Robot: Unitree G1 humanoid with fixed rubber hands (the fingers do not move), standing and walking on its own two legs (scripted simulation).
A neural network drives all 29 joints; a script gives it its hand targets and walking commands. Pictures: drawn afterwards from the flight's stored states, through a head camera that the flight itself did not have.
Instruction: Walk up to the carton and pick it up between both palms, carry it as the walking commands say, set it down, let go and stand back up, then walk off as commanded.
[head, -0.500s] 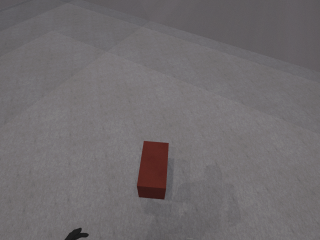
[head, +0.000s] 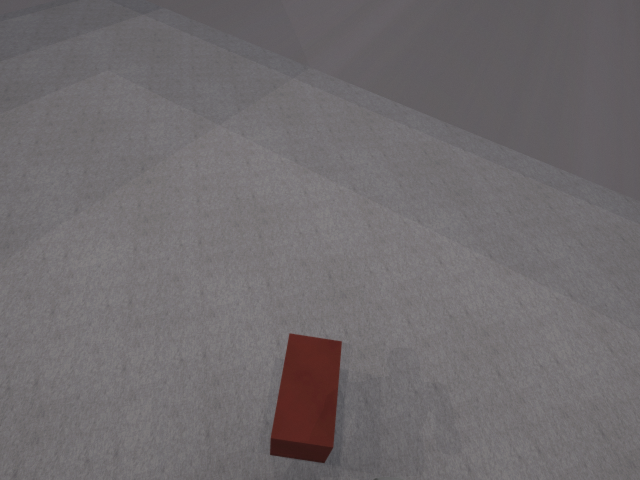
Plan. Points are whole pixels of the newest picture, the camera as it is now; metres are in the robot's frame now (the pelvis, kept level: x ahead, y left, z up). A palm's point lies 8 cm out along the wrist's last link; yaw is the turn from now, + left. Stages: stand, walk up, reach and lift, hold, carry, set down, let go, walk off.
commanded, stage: walk up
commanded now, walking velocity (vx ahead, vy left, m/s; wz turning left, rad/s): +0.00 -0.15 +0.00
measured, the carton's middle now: (306, 397) +0.45 -0.02 -0.69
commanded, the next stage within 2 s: stand in 1.80 s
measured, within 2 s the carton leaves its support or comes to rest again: neither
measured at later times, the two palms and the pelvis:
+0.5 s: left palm out of the picture +0.10 +0.16 -0.13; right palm out of the picture +0.08 -0.34 -0.14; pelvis +0.00 -0.09 -0.02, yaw -1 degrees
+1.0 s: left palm out of the picture +0.07 +0.16 -0.14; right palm out of the picture +0.06 -0.34 -0.14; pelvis -0.02 -0.09 -0.02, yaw +0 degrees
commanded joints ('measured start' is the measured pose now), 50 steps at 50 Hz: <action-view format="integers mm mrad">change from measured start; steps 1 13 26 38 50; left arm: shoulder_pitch -49 91 -126 -29 -57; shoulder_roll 61 116 149 127 197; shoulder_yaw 23 17 16 31 41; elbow -17 45 -16 -23 -45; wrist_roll -6 -15 7 -7 3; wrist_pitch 13 -8 -36 -31 -12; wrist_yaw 2 3 50 32 45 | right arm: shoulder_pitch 85 -59 -51 -77 -90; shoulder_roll -168 -132 -56 -123 -70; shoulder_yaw -76 -77 -42 -51 -47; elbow -10 -29 -24 -44 -72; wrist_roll -16 -11 -5 -6 -4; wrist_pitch -10 46 83 39 75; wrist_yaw -31 -26 7 -7 1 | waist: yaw -9 83 11 11 11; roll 177 92 -145 32 -139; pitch -111 -125 -18 -42 -50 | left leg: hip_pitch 243 -91 -33 20 -24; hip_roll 285 162 -15 62 -68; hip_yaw -122 -65 -57 -23 -19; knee -28 135 312 14 366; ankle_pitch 958 -41 -294 -1 -346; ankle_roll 70 -37 -90 -12 -76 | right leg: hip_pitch -136 367 88 180 -15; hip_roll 2 -80 -207 -55 -266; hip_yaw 23 88 312 117 491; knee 27 -548 -721 -393 -687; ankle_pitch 61 371 84 460 218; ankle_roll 69 -25 -170 -49 -156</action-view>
